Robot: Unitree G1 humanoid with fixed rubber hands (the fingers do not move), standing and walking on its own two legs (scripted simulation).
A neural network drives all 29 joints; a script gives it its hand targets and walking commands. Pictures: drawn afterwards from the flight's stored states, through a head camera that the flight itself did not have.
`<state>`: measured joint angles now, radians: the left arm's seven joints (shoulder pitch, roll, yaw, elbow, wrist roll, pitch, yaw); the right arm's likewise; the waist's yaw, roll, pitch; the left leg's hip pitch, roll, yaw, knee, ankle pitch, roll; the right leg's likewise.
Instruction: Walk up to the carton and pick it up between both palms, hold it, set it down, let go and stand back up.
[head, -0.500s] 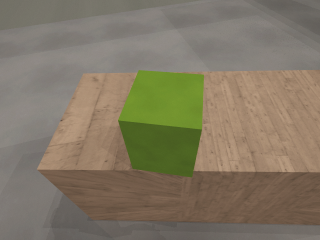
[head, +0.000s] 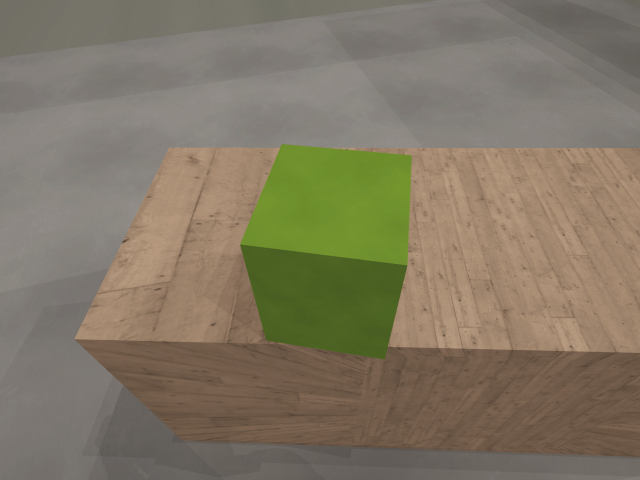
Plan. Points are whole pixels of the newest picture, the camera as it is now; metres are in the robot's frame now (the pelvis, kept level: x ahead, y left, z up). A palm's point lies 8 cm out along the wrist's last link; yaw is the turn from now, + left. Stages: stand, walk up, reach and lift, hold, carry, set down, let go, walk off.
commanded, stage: stand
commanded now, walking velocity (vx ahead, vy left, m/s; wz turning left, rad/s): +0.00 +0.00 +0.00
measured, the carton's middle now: (334, 253) +0.44 +0.00 +0.00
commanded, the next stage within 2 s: none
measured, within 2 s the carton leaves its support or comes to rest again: neither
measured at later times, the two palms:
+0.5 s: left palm out of the picture -0.02 +0.20 -0.15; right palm out of the picture -0.02 -0.20 -0.15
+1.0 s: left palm out of the picture -0.03 +0.19 -0.15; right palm out of the picture -0.04 -0.20 -0.15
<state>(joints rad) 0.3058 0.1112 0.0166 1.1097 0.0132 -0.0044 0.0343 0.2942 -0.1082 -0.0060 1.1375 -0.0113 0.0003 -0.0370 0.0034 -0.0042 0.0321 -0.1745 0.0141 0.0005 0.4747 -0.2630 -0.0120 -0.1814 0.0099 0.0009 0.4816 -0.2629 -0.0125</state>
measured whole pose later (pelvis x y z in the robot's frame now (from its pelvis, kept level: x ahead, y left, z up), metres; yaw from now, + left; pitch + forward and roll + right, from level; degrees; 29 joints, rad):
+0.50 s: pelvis +0.00 +0.00 +0.00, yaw +0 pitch -2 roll +0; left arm 0.31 0.09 0.01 1.15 0.02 -0.01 0.04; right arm 0.29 -0.11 0.00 1.17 -0.01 0.00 -0.05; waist 0.00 0.00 0.03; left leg -0.17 0.02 0.00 0.47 -0.26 -0.02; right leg -0.17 0.02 0.00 0.47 -0.26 -0.01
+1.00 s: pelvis +0.00 +0.00 +0.00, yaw +0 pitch -2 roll +0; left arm 0.31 0.09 0.00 1.15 0.01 -0.01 0.04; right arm 0.32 -0.10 0.00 1.17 -0.02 0.00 -0.04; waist 0.00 0.00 0.05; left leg -0.17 0.02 0.00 0.46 -0.25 -0.02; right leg -0.18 0.02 0.00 0.47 -0.25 -0.02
